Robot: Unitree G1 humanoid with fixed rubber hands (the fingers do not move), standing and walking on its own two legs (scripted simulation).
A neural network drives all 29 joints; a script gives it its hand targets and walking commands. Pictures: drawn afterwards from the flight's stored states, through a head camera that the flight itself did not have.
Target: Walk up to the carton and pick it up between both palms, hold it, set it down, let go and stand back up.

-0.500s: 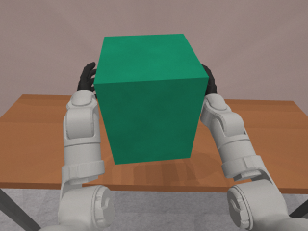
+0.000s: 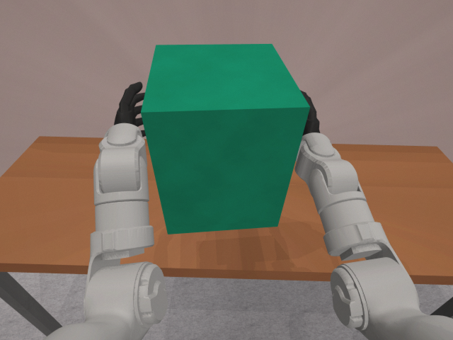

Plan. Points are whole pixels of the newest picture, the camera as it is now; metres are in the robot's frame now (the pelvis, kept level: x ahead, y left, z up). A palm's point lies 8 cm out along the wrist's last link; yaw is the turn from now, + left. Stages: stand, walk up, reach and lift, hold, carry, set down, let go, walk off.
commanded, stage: hold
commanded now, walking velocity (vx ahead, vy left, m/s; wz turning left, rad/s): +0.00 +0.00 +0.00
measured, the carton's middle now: (219, 139) +0.39 -0.01 +0.20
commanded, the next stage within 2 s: none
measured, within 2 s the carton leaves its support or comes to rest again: neither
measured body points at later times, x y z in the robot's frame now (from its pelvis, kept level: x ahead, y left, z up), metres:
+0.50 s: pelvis +0.01 -0.01 +0.00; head -0.05 +0.03 +0.44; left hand +0.38 +0.15 +0.22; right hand +0.37 -0.15 +0.21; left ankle +0.02 +0.10 -0.74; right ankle +0.04 -0.11 -0.74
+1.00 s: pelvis +0.00 +0.00 +0.00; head -0.06 +0.03 +0.44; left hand +0.38 +0.14 +0.22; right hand +0.36 -0.16 +0.21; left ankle +0.02 +0.10 -0.74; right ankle +0.04 -0.11 -0.74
